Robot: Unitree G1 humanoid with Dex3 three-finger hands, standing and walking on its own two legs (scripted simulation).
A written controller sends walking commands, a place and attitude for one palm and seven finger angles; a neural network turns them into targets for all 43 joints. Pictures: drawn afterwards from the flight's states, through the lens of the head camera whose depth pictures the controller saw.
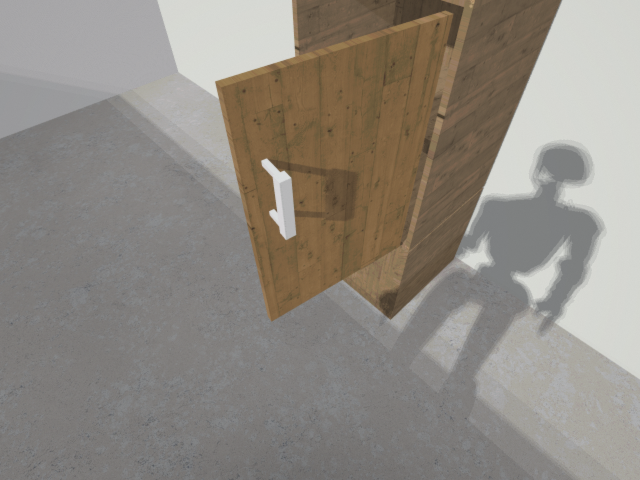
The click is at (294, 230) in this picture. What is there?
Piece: cupboard door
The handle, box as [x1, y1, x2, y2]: [261, 159, 295, 239]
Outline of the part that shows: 264,159 261,161 262,165 273,177 277,206 276,212 273,209 269,211 269,213 279,226 281,234 286,239 295,234 291,179 284,171 280,172 267,159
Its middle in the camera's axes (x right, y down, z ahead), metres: -0.07 -0.06 +0.62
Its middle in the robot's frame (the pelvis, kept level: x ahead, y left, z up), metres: +0.51 +0.10 +0.05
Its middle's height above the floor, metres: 0.83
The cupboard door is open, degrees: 81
